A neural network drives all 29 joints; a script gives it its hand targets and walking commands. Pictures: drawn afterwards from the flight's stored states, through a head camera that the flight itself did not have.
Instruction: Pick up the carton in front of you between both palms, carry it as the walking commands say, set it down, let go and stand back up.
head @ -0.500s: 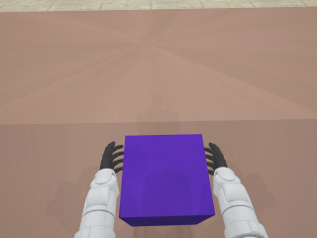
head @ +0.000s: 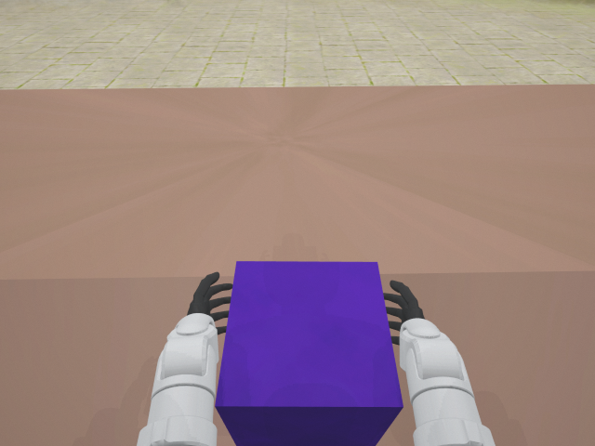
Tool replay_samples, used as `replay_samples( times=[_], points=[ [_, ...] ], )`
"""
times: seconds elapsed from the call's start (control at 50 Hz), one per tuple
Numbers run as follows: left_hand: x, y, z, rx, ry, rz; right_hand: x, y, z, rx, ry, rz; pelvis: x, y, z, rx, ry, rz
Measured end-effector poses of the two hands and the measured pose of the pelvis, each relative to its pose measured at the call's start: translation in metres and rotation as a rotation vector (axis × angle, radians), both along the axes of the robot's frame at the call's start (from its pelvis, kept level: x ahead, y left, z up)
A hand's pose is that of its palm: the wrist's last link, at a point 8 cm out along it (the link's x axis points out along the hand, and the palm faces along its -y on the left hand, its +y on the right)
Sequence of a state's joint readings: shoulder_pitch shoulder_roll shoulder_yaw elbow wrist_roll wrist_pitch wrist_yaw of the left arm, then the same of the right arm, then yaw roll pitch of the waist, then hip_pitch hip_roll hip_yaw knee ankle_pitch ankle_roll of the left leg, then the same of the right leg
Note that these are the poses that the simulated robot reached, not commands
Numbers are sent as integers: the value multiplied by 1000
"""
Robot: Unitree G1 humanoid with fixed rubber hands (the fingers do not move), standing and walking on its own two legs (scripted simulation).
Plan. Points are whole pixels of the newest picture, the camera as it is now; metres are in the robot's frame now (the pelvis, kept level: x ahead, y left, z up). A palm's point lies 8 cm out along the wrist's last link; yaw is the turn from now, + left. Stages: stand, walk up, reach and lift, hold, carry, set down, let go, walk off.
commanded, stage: reach and lift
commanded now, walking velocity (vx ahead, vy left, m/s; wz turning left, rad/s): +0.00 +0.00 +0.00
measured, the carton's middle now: (306, 361) +0.29 +0.00 -0.06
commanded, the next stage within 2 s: hold in 0.74 s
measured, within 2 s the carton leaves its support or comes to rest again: neither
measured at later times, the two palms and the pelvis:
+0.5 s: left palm (200, 315) +0.31 +0.15 +0.04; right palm (412, 319) +0.30 -0.15 +0.03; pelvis +0.01 +0.00 +0.01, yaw +0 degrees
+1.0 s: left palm (194, 311) +0.30 +0.15 +0.06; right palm (414, 314) +0.29 -0.15 +0.05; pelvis +0.01 +0.00 +0.01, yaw +0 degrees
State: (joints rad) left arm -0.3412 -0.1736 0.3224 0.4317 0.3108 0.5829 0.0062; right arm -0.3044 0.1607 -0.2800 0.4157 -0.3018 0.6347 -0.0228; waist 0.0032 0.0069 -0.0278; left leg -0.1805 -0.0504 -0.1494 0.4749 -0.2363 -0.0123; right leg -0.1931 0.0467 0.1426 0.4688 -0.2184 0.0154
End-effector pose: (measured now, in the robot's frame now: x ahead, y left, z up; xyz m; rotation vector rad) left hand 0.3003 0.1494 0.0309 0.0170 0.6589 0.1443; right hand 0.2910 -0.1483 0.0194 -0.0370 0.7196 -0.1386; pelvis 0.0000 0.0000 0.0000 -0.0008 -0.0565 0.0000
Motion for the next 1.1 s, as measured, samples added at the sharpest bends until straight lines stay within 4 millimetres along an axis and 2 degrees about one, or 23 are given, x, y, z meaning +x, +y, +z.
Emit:
replay_samples(
  times=[0.16, 0.66, 0.78, 0.92, 1.1],
  points=[
    [2, -1, 5, -1, -13, 8, 5, -1, 6, 3, -14, 2, -2, -3, 1, 0, -5, 4],
    [7, 1, 15, 17, -6, -13, 9, 1, 17, -18, -10, 16, 16, -1, 7, 0, -23, 6],
    [6, 2, 19, 20, -12, -13, 7, 1, 21, -18, -16, 15, 16, 0, 7, 0, -30, 4],
    [2, 3, 33, 17, -38, -5, 5, 3, 35, -16, -43, 19, 15, 0, 8, 0, -49, 3],
    [-3, 2, 32, 19, -13, 1, 1, 2, 34, -19, -19, 18, 7, -2, 7, 0, -66, 5]
  ],
)
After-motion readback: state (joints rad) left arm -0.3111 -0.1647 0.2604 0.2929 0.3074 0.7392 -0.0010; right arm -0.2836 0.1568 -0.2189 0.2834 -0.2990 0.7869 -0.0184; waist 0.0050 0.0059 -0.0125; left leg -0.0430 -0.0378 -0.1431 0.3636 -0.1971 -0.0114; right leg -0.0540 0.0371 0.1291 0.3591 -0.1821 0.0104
